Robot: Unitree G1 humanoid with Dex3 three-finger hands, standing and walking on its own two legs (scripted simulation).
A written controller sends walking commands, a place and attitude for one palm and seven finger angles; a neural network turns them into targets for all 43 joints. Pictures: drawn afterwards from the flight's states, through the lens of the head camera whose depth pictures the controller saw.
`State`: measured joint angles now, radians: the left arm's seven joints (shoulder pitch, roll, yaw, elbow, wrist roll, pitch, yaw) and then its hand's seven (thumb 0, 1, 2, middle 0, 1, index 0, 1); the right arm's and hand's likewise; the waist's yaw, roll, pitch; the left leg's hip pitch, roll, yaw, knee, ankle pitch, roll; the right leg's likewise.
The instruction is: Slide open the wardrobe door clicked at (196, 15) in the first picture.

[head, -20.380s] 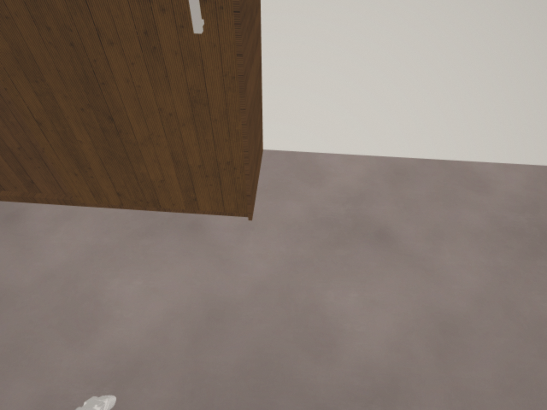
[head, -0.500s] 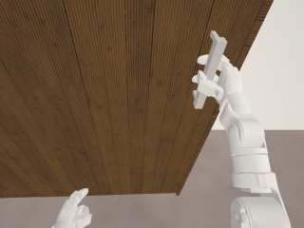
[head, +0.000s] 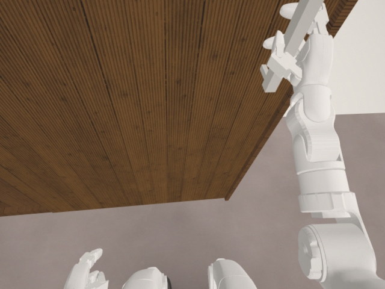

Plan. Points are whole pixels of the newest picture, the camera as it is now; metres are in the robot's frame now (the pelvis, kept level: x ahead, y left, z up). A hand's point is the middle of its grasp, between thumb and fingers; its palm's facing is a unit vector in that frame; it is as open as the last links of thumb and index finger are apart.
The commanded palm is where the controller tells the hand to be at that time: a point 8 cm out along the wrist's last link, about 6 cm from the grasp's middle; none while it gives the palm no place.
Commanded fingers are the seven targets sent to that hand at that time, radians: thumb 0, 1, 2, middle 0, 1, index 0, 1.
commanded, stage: step sideways, sliding the door along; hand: right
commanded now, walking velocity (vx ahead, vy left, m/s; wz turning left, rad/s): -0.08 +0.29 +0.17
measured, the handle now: (285, 36) +0.50 -0.13 +0.23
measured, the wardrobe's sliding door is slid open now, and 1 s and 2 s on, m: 0.01 0.24 0.52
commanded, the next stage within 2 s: none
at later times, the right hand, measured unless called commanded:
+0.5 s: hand (231, 56) +0.45 -0.04 +0.22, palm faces +0.21 +0.97 -0.11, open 6.6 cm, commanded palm +0.41 -0.02 +0.22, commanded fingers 0.00 -0.90 -0.90 0.45 1.40 0.45 1.40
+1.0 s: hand (134, 57) +0.43 +0.12 +0.22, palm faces +0.20 +0.98 -0.08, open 6.8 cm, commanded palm +0.39 +0.14 +0.22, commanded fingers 0.00 -0.90 -0.90 0.45 1.40 0.45 1.40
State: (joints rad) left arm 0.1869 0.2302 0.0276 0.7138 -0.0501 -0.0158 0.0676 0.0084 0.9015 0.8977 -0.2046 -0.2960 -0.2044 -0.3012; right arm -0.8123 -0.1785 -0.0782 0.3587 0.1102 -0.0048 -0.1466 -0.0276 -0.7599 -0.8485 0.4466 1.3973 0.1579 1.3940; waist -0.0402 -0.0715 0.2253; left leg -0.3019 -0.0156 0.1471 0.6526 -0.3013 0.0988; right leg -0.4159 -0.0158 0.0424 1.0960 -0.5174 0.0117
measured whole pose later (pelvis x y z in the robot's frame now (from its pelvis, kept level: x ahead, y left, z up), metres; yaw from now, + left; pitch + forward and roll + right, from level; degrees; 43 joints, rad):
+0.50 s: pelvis +0.04 +0.14 -0.01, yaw +1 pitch -5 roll +3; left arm 0.04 0.16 -0.01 0.54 -0.06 -0.08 -0.02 0.00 0.90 0.90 -0.21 -0.30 -0.21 -0.30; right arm -0.67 -0.25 -0.10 0.15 0.11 -0.05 -0.11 -0.06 -0.72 -0.85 0.45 1.40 0.16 1.25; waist -0.14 -0.11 0.27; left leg -0.31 0.03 0.10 0.63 -0.19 -0.02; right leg -0.23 -0.33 0.02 0.69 -0.33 0.11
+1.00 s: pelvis +0.05 +0.28 +0.00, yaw +2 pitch -3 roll +2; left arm 0.12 0.15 0.00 0.55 -0.05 -0.11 -0.04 0.01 0.90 0.90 -0.20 -0.30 -0.20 -0.30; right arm -0.49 -0.21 -0.08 -0.08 0.07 -0.07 -0.13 -0.07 -0.73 -0.83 0.45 1.40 0.13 1.20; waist -0.14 -0.07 0.25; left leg -0.27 0.03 0.07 0.61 -0.24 -0.03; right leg -0.19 -0.33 -0.08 0.62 -0.32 0.14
